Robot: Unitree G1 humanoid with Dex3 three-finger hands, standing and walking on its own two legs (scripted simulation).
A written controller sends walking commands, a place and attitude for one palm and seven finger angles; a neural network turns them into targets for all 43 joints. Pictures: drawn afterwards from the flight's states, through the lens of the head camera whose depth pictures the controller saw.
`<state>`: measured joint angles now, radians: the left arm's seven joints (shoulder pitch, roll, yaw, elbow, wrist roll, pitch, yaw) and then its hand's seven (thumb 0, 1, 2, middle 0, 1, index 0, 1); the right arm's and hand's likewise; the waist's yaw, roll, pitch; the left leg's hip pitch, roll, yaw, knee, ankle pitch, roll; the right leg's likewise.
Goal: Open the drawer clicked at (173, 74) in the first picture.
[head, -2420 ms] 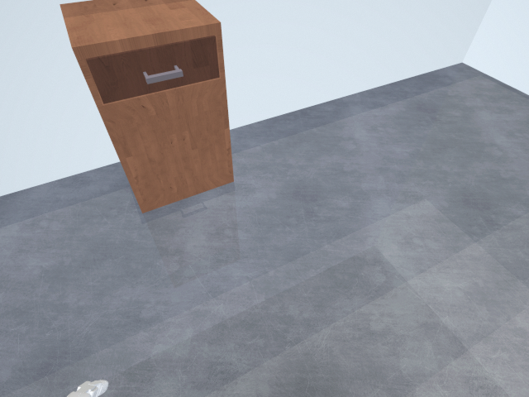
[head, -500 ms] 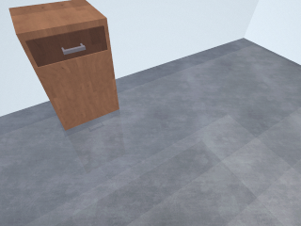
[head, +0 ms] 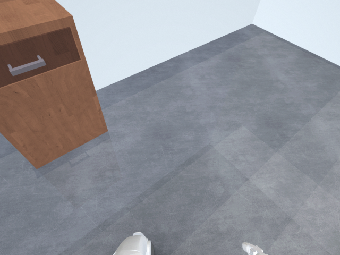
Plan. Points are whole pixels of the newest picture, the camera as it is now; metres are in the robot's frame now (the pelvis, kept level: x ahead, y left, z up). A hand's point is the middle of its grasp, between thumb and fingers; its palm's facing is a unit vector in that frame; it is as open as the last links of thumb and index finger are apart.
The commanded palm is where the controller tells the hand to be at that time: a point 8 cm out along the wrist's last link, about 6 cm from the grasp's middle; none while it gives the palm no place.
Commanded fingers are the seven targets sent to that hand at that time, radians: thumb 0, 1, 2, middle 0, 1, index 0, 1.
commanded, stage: walk to a spot facing it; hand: left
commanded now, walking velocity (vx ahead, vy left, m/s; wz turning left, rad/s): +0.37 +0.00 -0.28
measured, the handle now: (26, 64) +0.76 +0.66 -0.06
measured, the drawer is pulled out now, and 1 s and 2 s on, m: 0.00 0.00 0.00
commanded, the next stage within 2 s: turn to face it in 0.58 s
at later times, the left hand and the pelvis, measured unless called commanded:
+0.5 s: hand (113, 188) +0.31 +0.20 -0.15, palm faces -0.19 -0.97 -0.15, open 7.4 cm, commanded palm none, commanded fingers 0.00 0.90 0.90 -0.20 -0.30 -0.20 -0.30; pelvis +0.20 +0.04 +0.02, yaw -13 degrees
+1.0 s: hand (150, 141) +0.49 +0.11 -0.14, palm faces -0.26 -0.94 -0.21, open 7.3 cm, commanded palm none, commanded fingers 0.00 0.90 0.90 -0.20 -0.30 -0.20 -0.30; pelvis +0.34 -0.03 +0.01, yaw -15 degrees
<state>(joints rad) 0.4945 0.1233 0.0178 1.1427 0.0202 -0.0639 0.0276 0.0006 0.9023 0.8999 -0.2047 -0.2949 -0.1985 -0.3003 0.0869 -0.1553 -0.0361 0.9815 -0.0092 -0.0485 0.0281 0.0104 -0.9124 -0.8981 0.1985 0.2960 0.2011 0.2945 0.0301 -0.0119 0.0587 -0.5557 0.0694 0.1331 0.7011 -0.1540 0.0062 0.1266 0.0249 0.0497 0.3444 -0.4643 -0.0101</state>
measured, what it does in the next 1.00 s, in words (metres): walks ahead, turning right: left foot, then right foot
